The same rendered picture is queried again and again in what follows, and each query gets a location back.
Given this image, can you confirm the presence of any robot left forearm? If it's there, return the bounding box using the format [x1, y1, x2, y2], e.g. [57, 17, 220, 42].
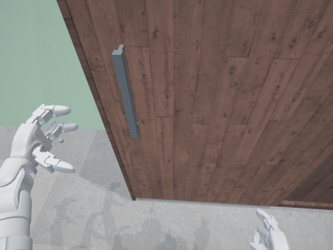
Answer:
[0, 157, 37, 250]

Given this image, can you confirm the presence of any right robot hand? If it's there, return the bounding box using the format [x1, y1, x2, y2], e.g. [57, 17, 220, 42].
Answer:
[250, 208, 291, 250]

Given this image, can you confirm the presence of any handle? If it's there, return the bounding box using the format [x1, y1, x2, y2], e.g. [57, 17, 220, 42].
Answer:
[111, 45, 139, 138]

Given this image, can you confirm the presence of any wardrobe door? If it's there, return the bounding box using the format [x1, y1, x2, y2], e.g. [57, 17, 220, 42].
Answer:
[283, 152, 333, 203]
[66, 0, 333, 207]

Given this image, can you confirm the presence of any left robot hand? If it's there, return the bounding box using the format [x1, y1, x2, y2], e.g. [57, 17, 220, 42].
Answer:
[10, 104, 79, 173]

